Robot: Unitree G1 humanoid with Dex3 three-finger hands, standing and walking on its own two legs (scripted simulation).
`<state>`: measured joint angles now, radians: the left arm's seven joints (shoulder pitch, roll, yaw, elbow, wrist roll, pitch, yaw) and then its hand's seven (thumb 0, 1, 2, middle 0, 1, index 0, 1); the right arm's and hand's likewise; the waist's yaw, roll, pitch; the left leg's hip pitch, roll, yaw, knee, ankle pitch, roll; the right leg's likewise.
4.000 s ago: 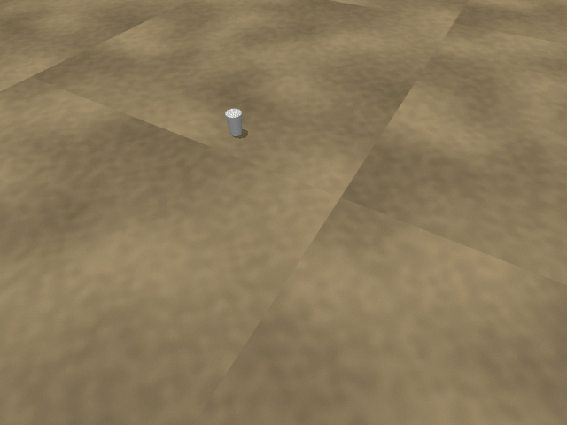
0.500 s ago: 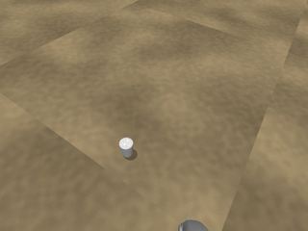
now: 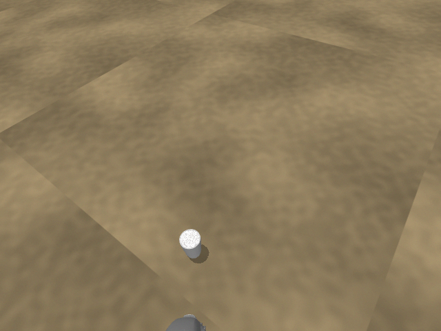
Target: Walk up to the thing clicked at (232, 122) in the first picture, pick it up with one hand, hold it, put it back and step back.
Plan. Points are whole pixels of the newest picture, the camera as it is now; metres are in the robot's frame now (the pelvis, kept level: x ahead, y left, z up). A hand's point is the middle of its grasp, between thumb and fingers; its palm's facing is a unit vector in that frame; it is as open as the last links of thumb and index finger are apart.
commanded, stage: walk up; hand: left
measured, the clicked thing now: (191, 245) +0.58 +0.22 -0.70
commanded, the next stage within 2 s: none
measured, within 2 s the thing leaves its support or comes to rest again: neither
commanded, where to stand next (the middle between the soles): +0.26 +0.02 m, yaw -1 degrees
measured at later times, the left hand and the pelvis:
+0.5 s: hand (111, 292) +0.23 +0.29 -0.15, palm faces -0.05 -0.91 -0.41, open 7.4 cm; pelvis +0.14 +0.01 -0.02, yaw +0 degrees
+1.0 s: hand (116, 282) +0.25 +0.29 -0.17, palm faces +0.00 -0.94 -0.34, open 7.4 cm; pelvis +0.20 +0.02 -0.01, yaw +0 degrees
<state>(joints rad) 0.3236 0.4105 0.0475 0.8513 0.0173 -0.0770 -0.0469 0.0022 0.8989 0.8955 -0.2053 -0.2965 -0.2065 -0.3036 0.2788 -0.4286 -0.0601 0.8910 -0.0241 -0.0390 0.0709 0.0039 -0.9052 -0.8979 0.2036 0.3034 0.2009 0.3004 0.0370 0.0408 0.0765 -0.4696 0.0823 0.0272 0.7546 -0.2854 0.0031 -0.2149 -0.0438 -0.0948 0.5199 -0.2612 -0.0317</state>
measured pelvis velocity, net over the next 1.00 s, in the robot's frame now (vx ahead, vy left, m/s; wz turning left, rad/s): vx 0.20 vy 0.02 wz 0.00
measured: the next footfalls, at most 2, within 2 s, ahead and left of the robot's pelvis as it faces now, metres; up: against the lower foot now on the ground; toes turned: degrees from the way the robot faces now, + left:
left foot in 0.10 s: +0.17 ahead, +0.15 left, +0.00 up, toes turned +5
right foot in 0.48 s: +0.28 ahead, -0.12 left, +0.00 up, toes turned -1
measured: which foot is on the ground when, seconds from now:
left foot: up 0.00-0.08, down 0.10-0.50, up 0.52-0.74, down 0.76-1.00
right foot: down 0.00-0.14, up 0.16-0.46, down 0.48-1.00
